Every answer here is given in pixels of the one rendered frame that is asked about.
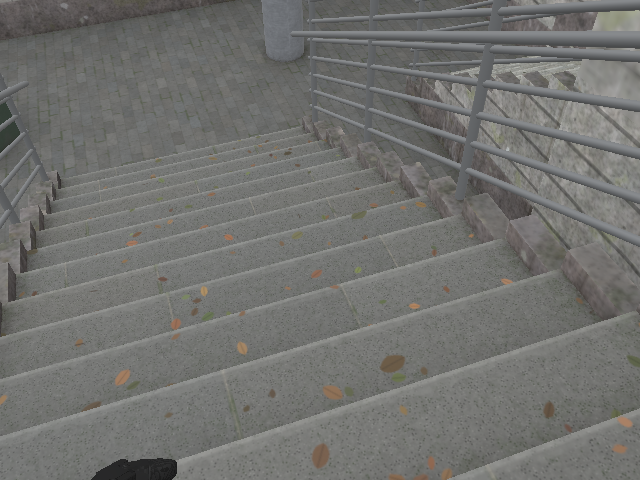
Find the left robot hand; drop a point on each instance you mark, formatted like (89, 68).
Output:
(143, 469)

